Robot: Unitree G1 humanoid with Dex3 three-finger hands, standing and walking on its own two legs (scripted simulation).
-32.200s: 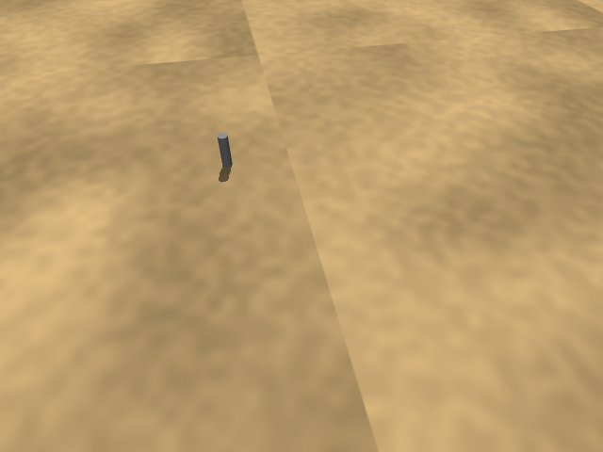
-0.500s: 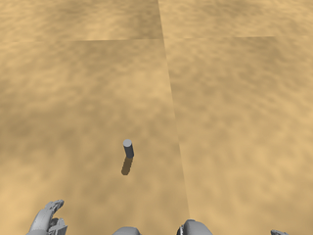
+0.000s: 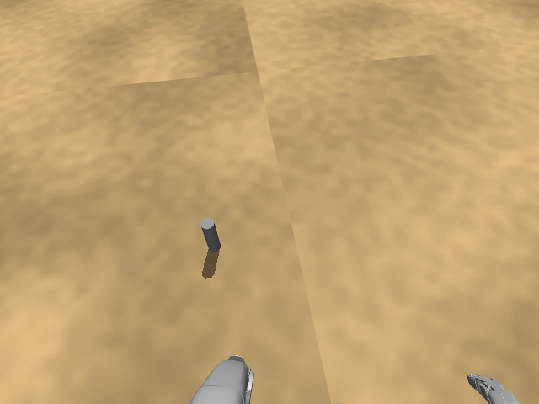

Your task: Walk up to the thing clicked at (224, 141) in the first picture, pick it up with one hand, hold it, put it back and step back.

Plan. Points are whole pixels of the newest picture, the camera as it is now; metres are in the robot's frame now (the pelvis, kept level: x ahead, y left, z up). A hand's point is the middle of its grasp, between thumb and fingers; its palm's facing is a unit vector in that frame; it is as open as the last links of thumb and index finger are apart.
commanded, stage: step back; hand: left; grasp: from the side
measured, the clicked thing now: (211, 235) +0.75 +0.31 -0.66
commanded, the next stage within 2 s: stand in 1.74 s
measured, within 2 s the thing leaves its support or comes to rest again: neither
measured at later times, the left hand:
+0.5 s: hand out of the picture -0.06 +0.25 -0.14, palm faces +0.07 -0.92 -0.39, open 7.3 cm
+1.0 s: hand out of the picture -0.25 +0.24 -0.13, palm faces +0.14 -0.90 -0.40, open 7.4 cm
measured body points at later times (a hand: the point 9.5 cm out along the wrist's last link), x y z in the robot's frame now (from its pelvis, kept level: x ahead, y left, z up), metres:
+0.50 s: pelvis -0.16 -0.03 +0.00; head -0.11 -0.02 +0.45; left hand -0.06 +0.30 -0.11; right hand -0.03 -0.34 -0.10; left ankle -0.09 +0.11 -0.72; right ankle -0.19 -0.17 -0.68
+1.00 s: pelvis -0.26 -0.05 +0.01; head -0.26 -0.04 +0.46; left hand -0.26 +0.29 -0.11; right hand -0.17 -0.34 -0.11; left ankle -0.26 +0.08 -0.72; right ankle -0.22 -0.17 -0.70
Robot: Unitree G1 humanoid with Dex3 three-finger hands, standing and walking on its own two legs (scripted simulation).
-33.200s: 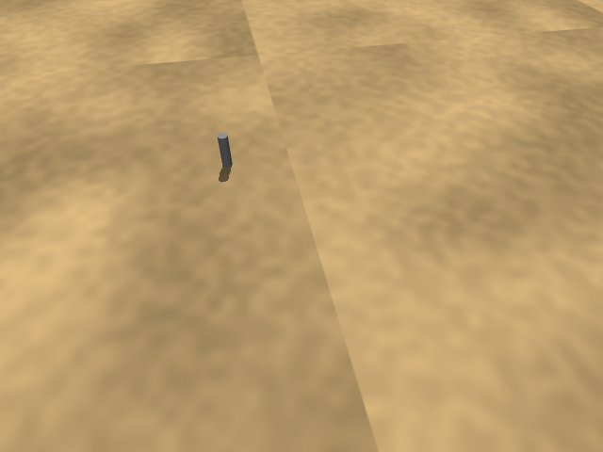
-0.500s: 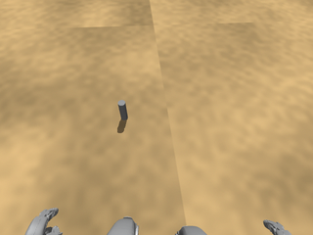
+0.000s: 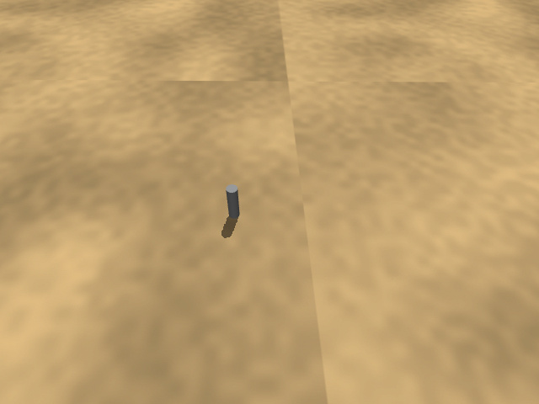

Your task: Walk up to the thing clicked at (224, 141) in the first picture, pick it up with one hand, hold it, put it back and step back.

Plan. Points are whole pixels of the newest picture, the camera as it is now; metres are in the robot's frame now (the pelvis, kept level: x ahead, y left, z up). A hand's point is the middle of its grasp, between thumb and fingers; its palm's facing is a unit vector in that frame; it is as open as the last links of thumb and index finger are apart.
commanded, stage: step back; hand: left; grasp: from the side
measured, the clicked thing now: (233, 202) +1.06 +0.22 -0.67
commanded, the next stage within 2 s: stand in 0.74 s
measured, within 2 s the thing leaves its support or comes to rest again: neither
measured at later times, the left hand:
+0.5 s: hand out of the picture +0.11 +0.28 -0.15, palm faces +0.01 -0.93 -0.36, open 7.4 cm
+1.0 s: hand (115, 395) +0.16 +0.26 -0.13, palm faces -0.02 -0.94 -0.34, open 7.3 cm
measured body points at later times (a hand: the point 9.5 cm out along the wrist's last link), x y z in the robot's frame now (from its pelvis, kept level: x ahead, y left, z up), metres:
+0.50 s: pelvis +0.04 +0.02 +0.00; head +0.06 +0.03 +0.45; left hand +0.11 +0.33 -0.13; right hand +0.12 -0.29 -0.12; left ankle +0.06 +0.14 -0.73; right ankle +0.04 -0.12 -0.73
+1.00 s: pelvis +0.05 +0.02 +0.02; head +0.05 +0.02 +0.47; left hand +0.16 +0.31 -0.11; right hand +0.15 -0.28 -0.10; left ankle +0.06 +0.14 -0.73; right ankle +0.04 -0.12 -0.73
